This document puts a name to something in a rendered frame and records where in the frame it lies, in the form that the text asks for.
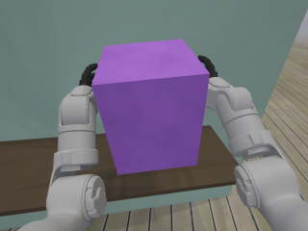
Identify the table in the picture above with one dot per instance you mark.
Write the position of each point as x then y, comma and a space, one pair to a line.
26, 168

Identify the carton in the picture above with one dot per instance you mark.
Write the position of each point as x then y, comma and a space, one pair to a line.
151, 97

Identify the robot left upper arm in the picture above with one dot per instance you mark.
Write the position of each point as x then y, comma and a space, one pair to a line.
73, 203

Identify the left robot forearm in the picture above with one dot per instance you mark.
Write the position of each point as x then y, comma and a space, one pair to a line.
76, 130

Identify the robot left hand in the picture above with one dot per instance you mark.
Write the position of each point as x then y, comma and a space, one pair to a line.
87, 76

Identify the robot right upper arm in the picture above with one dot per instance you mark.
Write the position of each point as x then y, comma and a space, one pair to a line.
269, 185

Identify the right robot forearm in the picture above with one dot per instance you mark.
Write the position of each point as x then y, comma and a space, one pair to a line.
248, 137

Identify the robot right hand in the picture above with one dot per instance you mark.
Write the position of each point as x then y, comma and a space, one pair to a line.
208, 65

